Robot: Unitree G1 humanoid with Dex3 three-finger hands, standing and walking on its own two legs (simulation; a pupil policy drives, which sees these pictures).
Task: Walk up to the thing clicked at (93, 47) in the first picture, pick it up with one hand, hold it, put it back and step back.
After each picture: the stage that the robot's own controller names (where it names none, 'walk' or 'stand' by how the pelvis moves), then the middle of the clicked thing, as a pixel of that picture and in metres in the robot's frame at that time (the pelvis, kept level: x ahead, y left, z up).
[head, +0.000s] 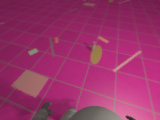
stand; (93, 46) +1.38 -0.03 -0.66
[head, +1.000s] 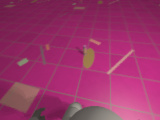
walk; (84, 50) +1.26 +0.22 -0.64
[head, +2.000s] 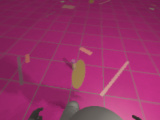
walk; (73, 65) +0.80 +0.30 -0.63
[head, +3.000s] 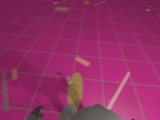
walk; (69, 82) +0.50 +0.25 -0.64
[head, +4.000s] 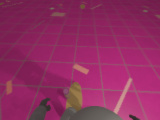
stand; (67, 94) +0.35 +0.27 -0.64
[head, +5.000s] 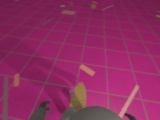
stand; (72, 93) +0.35 +0.18 -0.65
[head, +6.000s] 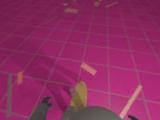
stand; (72, 92) +0.36 +0.19 -0.65
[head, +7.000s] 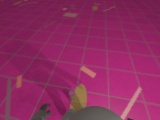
stand; (72, 95) +0.34 +0.20 -0.66
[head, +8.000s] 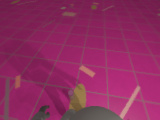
stand; (71, 95) +0.34 +0.21 -0.66
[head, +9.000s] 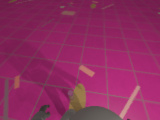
stand; (71, 95) +0.33 +0.21 -0.66
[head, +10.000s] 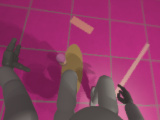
go down; (62, 61) +0.40 +0.24 -0.31
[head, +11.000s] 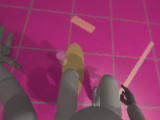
approach; (62, 60) +0.41 +0.25 -0.26
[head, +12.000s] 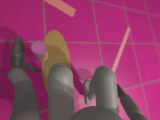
close in; (41, 53) +0.39 +0.28 -0.16
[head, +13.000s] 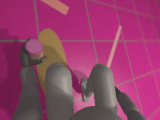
close; (36, 53) +0.39 +0.28 -0.15
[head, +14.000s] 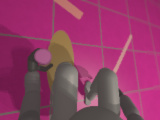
lift; (44, 60) +0.31 +0.28 -0.13
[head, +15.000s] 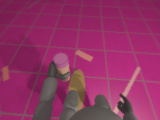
lift; (63, 69) +0.32 +0.18 +0.04
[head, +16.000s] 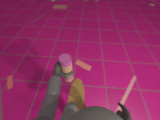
hold; (67, 69) +0.33 +0.16 +0.03
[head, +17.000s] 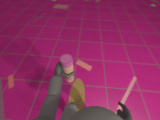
hold; (68, 70) +0.33 +0.16 +0.02
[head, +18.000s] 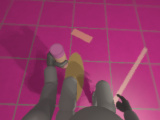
crouch; (60, 58) +0.40 +0.21 -0.05
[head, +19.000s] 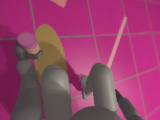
lower; (33, 48) +0.41 +0.28 -0.16
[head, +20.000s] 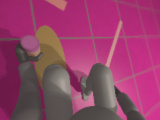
lower; (33, 51) +0.40 +0.29 -0.16
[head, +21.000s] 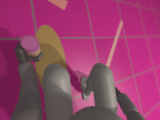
lower; (33, 51) +0.39 +0.29 -0.16
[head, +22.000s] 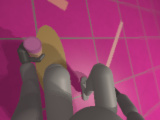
lower; (35, 51) +0.39 +0.28 -0.16
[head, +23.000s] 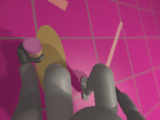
rest; (35, 52) +0.38 +0.28 -0.16
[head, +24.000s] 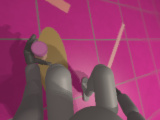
withdraw; (40, 54) +0.38 +0.26 -0.17
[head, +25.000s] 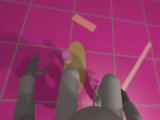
walk; (67, 59) +0.41 +0.22 -0.24
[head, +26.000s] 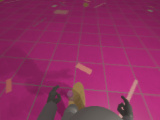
stand; (70, 96) +0.32 +0.19 -0.59
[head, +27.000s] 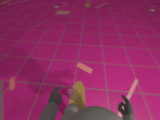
stand; (71, 94) +0.35 +0.20 -0.60
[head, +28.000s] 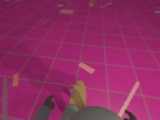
stand; (72, 93) +0.35 +0.19 -0.62
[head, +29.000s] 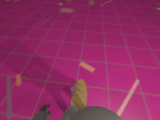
walk; (73, 91) +0.36 +0.18 -0.65
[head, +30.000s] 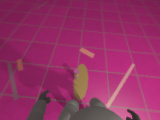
walk; (76, 74) +0.54 +0.15 -0.64
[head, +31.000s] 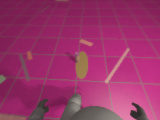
walk; (77, 57) +0.88 +0.27 -0.62
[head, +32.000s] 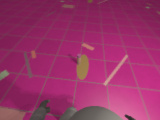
stand; (79, 59) +0.96 +0.21 -0.65
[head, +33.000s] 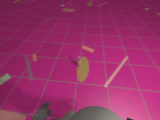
stand; (79, 61) +0.96 +0.21 -0.66
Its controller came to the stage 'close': yes
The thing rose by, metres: 0.67
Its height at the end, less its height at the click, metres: +0.00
